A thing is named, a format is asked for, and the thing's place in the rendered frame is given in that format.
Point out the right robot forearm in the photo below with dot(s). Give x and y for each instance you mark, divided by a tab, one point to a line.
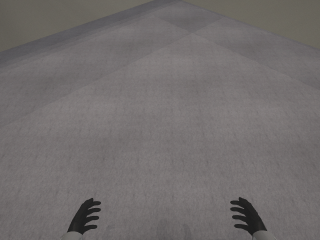
263	235

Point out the robot left hand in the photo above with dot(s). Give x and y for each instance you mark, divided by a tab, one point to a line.
80	218

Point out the robot right hand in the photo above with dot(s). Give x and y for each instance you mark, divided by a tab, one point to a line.
251	217

